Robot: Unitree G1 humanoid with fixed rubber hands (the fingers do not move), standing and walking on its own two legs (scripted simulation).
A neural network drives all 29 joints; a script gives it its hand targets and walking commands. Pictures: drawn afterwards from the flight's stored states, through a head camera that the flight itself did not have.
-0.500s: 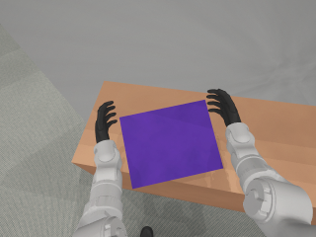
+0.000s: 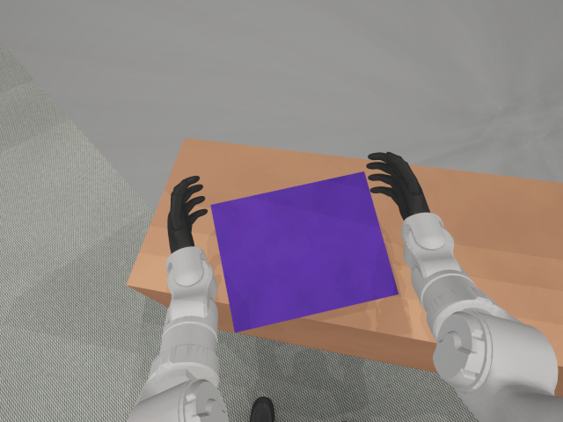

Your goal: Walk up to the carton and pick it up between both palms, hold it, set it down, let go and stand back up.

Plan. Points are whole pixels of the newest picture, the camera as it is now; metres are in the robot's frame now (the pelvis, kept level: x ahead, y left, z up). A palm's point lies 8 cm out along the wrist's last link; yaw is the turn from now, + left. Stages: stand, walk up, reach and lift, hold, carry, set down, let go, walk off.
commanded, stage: set down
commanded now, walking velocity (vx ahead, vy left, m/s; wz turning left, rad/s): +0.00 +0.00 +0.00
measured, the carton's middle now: (299, 251) +0.39 +0.05 -0.12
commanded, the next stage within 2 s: none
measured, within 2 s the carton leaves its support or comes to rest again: rests again in 1.80 s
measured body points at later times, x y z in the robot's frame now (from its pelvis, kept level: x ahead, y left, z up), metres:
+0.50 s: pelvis +0.00 +0.00 +0.00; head +0.15 +0.00 +0.42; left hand +0.37 +0.23 -0.02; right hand +0.46 -0.10 -0.02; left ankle -0.01 +0.14 -0.74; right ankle -0.04 -0.11 -0.74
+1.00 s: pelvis +0.01 -0.01 -0.01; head +0.18 -0.01 +0.41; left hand +0.37 +0.23 -0.03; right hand +0.47 -0.09 -0.04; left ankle -0.01 +0.14 -0.74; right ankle -0.04 -0.11 -0.74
